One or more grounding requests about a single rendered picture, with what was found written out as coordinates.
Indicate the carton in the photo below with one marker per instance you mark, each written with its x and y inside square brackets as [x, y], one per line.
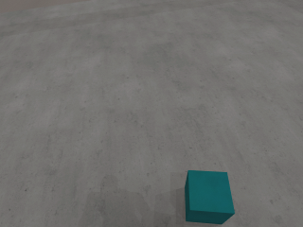
[208, 197]

